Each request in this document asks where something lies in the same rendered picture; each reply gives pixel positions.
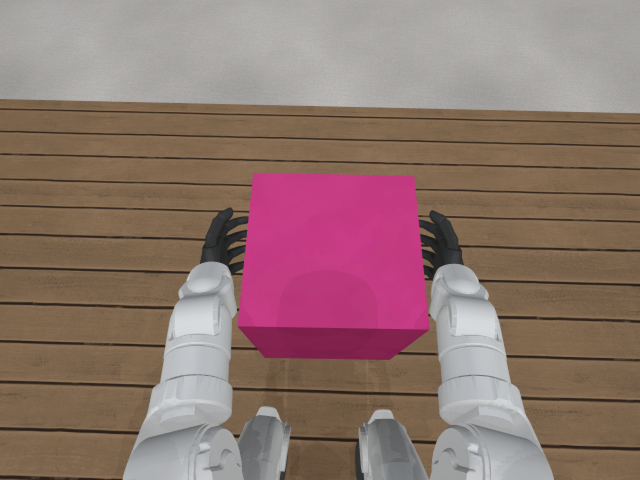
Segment robot thigh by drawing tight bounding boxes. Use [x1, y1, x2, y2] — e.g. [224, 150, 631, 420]
[359, 419, 429, 480]
[237, 415, 291, 480]

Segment robot right hand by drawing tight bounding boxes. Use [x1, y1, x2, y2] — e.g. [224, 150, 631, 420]
[419, 210, 464, 281]

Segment left robot thigh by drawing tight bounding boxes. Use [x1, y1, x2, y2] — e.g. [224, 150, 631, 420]
[237, 415, 291, 480]

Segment left robot upper arm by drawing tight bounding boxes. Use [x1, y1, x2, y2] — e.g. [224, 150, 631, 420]
[124, 423, 244, 480]

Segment robot left hand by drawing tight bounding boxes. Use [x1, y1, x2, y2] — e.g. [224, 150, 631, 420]
[200, 207, 249, 275]

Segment carton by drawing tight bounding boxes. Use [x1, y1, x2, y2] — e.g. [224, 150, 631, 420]
[237, 173, 430, 360]

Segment robot left forearm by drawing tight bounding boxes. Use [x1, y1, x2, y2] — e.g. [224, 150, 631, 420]
[123, 262, 237, 480]

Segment robot right forearm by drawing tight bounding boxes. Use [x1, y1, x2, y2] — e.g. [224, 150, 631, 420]
[429, 264, 554, 480]

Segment right robot upper arm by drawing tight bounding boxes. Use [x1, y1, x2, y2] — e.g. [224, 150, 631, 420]
[430, 422, 553, 480]

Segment right robot thigh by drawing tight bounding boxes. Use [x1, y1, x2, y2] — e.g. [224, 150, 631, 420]
[359, 419, 429, 480]

